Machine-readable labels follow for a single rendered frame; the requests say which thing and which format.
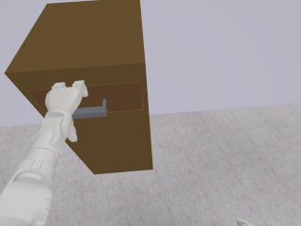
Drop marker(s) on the robot left forearm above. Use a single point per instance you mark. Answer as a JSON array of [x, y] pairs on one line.
[[39, 162]]

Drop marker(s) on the handle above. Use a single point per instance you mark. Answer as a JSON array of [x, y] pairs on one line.
[[90, 112]]

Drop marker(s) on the drawer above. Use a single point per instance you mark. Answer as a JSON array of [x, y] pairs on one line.
[[119, 96]]

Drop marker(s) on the left robot hand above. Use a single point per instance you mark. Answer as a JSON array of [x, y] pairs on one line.
[[67, 99]]

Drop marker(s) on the left robot upper arm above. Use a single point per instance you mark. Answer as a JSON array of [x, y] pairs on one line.
[[25, 204]]

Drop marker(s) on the cabinet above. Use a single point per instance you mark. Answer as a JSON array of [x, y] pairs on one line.
[[99, 42]]

